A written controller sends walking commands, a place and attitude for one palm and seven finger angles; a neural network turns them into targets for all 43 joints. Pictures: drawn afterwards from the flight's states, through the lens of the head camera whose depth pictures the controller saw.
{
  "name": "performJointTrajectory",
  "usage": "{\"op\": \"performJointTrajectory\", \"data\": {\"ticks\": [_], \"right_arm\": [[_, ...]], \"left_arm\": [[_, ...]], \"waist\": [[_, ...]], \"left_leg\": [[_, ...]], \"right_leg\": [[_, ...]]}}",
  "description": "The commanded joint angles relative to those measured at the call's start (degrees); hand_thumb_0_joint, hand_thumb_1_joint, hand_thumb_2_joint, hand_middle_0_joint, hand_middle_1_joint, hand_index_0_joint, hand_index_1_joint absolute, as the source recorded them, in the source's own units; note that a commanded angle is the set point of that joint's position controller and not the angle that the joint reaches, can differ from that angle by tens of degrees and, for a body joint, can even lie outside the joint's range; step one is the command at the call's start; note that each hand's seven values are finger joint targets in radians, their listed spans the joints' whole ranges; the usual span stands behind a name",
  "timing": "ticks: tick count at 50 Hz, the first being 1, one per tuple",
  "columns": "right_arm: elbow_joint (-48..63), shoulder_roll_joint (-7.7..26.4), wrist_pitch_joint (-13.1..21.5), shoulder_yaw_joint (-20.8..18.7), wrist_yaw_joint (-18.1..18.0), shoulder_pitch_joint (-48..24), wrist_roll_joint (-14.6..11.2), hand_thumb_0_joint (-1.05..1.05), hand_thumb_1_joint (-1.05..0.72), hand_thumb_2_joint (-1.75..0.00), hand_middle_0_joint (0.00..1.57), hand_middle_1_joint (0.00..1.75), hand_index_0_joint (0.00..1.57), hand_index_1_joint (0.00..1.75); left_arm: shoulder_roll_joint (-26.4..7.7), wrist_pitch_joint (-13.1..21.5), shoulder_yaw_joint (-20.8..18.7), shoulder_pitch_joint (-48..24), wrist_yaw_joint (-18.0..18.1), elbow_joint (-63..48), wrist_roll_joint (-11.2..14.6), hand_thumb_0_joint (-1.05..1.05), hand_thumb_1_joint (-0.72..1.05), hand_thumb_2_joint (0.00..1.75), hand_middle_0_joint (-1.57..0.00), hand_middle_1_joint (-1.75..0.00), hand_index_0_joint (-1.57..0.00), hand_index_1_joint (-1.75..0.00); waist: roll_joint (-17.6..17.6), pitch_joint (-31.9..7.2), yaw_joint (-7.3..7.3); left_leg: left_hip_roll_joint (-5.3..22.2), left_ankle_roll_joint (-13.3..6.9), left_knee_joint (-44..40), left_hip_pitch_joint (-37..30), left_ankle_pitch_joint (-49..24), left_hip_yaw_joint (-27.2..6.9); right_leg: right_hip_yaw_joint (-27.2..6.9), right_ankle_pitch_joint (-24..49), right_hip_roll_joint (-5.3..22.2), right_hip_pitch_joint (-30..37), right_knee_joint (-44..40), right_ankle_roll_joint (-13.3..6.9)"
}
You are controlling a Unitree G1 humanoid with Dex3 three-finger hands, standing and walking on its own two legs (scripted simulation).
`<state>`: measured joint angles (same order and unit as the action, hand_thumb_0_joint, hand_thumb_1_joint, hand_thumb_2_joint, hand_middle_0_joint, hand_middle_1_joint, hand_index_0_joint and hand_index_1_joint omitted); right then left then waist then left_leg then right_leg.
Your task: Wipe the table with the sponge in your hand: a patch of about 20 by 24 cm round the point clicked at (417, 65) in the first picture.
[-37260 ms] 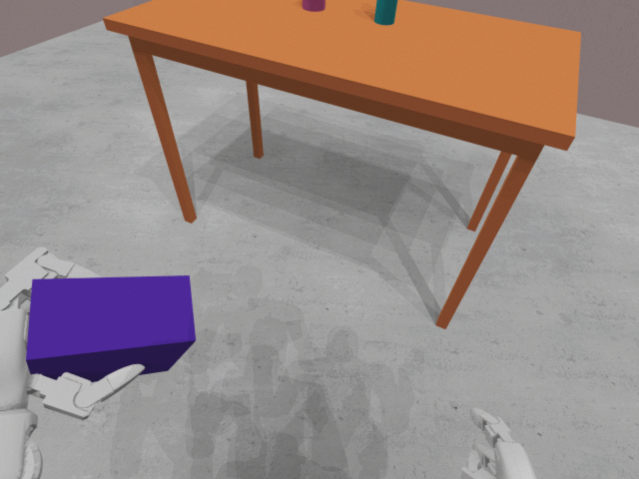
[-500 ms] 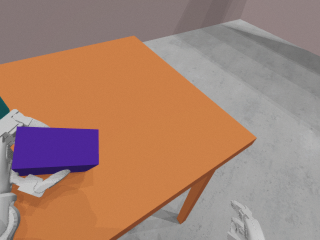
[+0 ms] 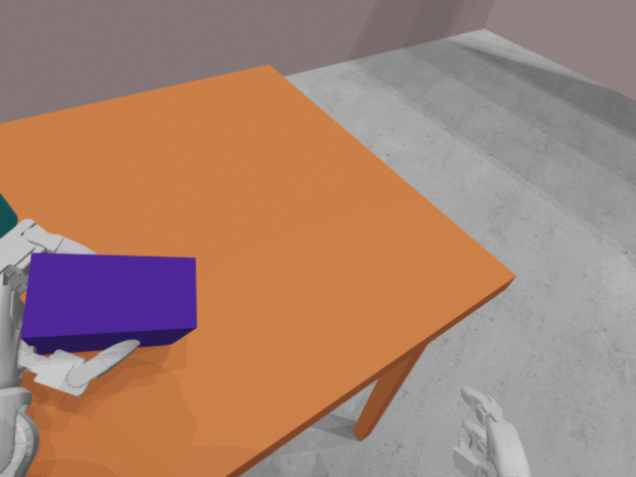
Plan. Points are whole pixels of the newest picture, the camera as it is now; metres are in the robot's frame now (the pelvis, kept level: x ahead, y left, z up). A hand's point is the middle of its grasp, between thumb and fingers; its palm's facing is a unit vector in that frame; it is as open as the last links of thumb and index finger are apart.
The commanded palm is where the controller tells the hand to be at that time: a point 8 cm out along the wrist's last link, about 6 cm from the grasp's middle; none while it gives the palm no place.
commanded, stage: look again from close up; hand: left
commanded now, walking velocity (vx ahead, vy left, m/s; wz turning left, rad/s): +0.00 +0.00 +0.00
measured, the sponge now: (138, 307) +0.23 +0.21 +0.14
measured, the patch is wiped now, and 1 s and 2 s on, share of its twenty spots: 0.15 0.15 0.15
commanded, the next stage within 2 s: shuffle to correct the standing spot in 0.24 s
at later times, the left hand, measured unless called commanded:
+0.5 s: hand (82, 309) +0.21 +0.24 +0.17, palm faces +0.42 -0.84 -0.34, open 10.5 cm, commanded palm +0.16 +0.27 +0.17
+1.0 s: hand (168, 310) +0.22 +0.17 +0.17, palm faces +0.41 -0.85 -0.34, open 10.5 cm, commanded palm +0.16 +0.20 +0.17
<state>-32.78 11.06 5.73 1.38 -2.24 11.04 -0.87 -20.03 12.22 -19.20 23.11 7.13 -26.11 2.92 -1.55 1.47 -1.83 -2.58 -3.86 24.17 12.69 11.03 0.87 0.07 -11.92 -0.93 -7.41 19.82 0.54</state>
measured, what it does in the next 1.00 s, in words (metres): shifts its weight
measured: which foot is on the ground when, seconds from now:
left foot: down 0.00-1.00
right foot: down 0.00-1.00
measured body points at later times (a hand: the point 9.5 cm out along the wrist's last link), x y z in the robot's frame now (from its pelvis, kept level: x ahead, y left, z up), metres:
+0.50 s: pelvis +0.00 -0.01 +0.00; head +0.01 +0.01 +0.45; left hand +0.19 +0.29 +0.18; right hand +0.18 -0.23 -0.07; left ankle +0.02 +0.07 -0.74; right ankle -0.01 -0.13 -0.74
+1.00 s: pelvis +0.00 -0.08 -0.01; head +0.02 -0.08 +0.44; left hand +0.19 +0.21 +0.19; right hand +0.19 -0.31 -0.09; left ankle +0.02 +0.07 -0.74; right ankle -0.01 -0.13 -0.74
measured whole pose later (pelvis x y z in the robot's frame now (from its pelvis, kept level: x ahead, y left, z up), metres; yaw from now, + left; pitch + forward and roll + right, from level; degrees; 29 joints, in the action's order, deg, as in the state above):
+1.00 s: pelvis +0.00 -0.08 -0.01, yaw +0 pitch +1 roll -1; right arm -32.8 12.3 2.5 -0.5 -2.2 10.7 -1.8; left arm -20.2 7.4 -20.3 25.2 7.5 -29.4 6.1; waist 1.1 1.3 -1.2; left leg 3.2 1.6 29.4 16.1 14.0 -1.8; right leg 2.3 -14.0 -7.0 -10.0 23.3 -5.8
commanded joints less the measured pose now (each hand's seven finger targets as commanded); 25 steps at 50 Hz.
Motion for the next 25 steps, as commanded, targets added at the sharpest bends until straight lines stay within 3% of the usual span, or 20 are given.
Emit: {"op": "performJointTrajectory", "data": {"ticks": [1,4,6,9,14,17,18,20,22,23,25], "right_arm": [[8.7,7.6,3.0,-3.4,-0.8,-4.9,-0.1,0.0,-0.9,-0.9,0.2,0.3,0.2,0.3],[8.6,7.6,3.0,-3.4,-1.0,-4.7,-0.1,0.0,-0.9,-0.9,0.2,0.3,0.2,0.3],[8.6,7.5,3.0,-3.4,-1.0,-4.7,-0.1,0.0,-0.9,-0.9,0.2,0.3,0.2,0.3],[8.3,7.6,2.9,-3.5,-1.1,-4.7,-0.2,0.0,-0.9,-0.9,0.2,0.3,0.2,0.3],[8.1,7.6,2.7,-3.4,-1.2,-4.5,-0.2,0.0,-0.9,-0.9,0.2,0.3,0.2,0.3],[7.9,7.4,3.0,-3.4,-1.3,-5.4,-0.4,0.0,-0.9,-0.9,0.2,0.3,0.2,0.3],[7.6,7.5,2.6,-3.2,-1.3,-4.4,-0.2,0.0,-0.9,-0.9,0.2,0.3,0.2,0.3],[8.1,7.5,2.5,-3.4,-1.3,-4.7,-0.3,0.0,-0.9,-0.9,0.2,0.3,0.2,0.3],[8.1,7.1,2.4,-3.5,-1.3,-5.6,-0.5,0.0,-0.9,-0.9,0.2,0.3,0.2,0.3],[8.0,7.4,2.0,-3.3,-1.3,-4.8,-0.2,0.0,-0.9,-0.9,0.2,0.3,0.2,0.3],[8.6,7.3,2.0,-3.7,-1.0,-4.8,-0.3,0.0,-0.9,-0.9,0.2,0.3,0.2,0.3]], "left_arm": [[-8.8,2.5,-4.4,-2.9,0.3,-10.9,-0.5,0.0,0.1,1.3,-1.2,-1.6,-1.2,-1.6],[-8.6,2.5,-4.2,-2.9,0.4,-11.3,-0.6,0.0,0.1,1.3,-1.2,-1.6,-1.2,-1.6],[-9.4,2.5,-5.1,-1.6,0.5,-10.5,-0.5,0.0,0.1,1.3,-1.2,-1.6,-1.2,-1.6],[-8.8,2.5,-4.6,-1.6,0.5,-11.2,-0.5,0.0,0.1,1.3,-1.2,-1.6,-1.2,-1.6],[-8.9,2.1,-4.7,-0.8,0.5,-10.7,-0.3,0.0,0.1,1.3,-1.2,-1.6,-1.2,-1.6],[-9.8,1.9,-5.6,-0.9,0.7,-11.1,-0.4,0.0,0.1,1.3,-1.2,-1.6,-1.2,-1.6],[-8.2,1.8,-4.1,-0.9,0.5,-10.1,-0.2,0.0,0.1,1.3,-1.2,-1.6,-1.2,-1.6],[-9.0,1.5,-4.4,-2.4,0.4,-11.1,-0.1,0.0,0.1,1.3,-1.2,-1.6,-1.2,-1.6],[-9.7,1.2,-5.2,-3.4,0.5,-11.6,-0.1,0.0,0.1,1.3,-1.2,-1.6,-1.2,-1.6],[-8.1,1.1,-3.7,-3.6,0.3,-10.8,0.1,0.0,0.1,1.3,-1.2,-1.6,-1.2,-1.6],[-8.8,0.8,-4.0,-4.6,0.3,-11.9,0.1,0.0,0.1,1.3,-1.2,-1.6,-1.2,-1.6]], "waist": [[4.8,-5.9,0.5],[6.1,-5.7,0.55],[3.9,-6.4,0.36],[5.0,-6.5,0.56],[3.7,-6.6,0.51],[5.4,-6.9,0.51],[4.5,-6.4,0.7],[4.0,-5.6,0.73],[6.0,-5.4,0.84],[6.8,-4.9,0.92],[6.7,-5.2,0.8]], "left_leg": [[6.9,2.9,-5.7,-1.4,-5.4,-6.7],[7.1,3.1,-6.9,-0.4,-4.2,-7.5],[7.1,2.8,-6.1,-0.6,-4.6,-7.1],[7.1,3.1,-6.0,-1.4,-5.7,-7.1],[7.3,3.4,-5.7,-1.9,-8.6,-7.3],[7.2,3.4,-5.3,-3.1,-7.9,-6.6],[7.4,3.6,-6.2,-2.5,-7.6,-7.5],[8.3,4.1,-7.3,-2.5,-7.2,-7.9],[8.9,4.4,-8.1,-3.3,-5.6,-7.7],[9.4,4.3,-9.1,-2.2,-4.3,-8.7],[10.5,4.4,-9.6,-1.9,-3.9,-9.5]], "right_leg": [[-2.5,6.0,3.6,1.8,-1.6,-1.5],[-2.0,5.1,3.2,2.4,-1.2,-1.5],[-2.0,5.8,3.7,3.0,-1.6,-1.4],[-1.9,6.0,3.8,2.5,-1.6,-1.6],[-1.6,7.2,3.8,2.6,-1.4,-1.5],[-2.2,6.8,4.0,1.6,-1.8,-1.6],[-1.2,5.8,3.6,1.7,-1.5,-1.5],[-1.2,4.8,3.0,1.2,-0.9,-1.3],[-1.2,3.4,2.4,0.0,-0.3,-1.1],[-0.4,2.4,2.0,0.1,0.3,-1.0],[-0.6,1.9,1.9,0.6,1.2,-1.0]]}}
